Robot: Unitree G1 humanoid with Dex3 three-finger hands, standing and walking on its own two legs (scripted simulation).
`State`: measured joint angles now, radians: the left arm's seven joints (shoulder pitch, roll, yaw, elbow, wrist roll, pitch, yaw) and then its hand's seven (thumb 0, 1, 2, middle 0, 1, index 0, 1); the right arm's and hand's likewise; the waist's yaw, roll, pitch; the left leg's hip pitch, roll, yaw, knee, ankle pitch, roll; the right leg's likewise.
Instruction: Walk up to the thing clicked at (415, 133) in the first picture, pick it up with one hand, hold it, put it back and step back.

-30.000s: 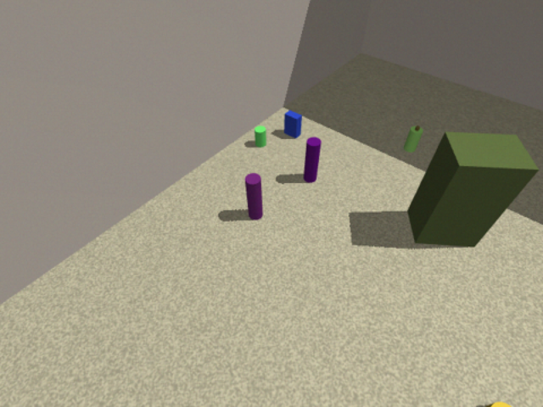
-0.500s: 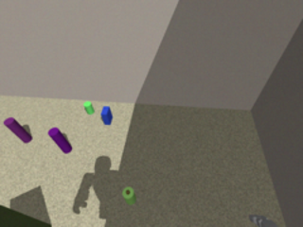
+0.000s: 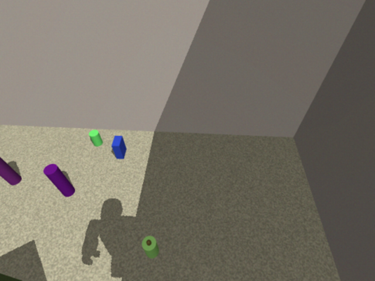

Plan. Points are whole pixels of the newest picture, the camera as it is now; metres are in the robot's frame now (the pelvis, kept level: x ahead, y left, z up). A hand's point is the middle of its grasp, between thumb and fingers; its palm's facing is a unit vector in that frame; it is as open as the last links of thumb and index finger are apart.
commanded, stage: walk up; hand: left
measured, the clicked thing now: (150, 246) +0.40 +0.19 -0.70
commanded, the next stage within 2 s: stand in 0.36 s
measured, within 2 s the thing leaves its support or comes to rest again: neither
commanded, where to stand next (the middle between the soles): +0.03 -0.02 m, yaw -2 degrees
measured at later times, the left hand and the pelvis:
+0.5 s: hand out of the picture +0.07 +0.25 -0.16, palm faces +0.00 -0.94 -0.33, open 7.4 cm; pelvis +0.01 +0.00 +0.00, yaw +1 degrees
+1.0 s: hand out of the picture +0.10 +0.25 -0.16, palm faces -0.01 -0.94 -0.34, open 7.4 cm; pelvis +0.02 +0.00 +0.00, yaw +0 degrees
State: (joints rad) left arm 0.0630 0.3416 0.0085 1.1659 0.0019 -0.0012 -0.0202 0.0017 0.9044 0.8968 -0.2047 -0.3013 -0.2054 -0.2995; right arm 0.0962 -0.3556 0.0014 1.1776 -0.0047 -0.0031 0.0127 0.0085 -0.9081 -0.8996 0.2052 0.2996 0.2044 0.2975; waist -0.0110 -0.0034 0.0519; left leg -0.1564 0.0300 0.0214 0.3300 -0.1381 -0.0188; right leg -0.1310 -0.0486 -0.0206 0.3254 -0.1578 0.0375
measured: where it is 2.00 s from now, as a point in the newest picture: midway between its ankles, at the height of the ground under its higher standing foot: outside the picture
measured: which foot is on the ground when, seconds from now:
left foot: down 0.00-1.00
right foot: down 0.00-1.00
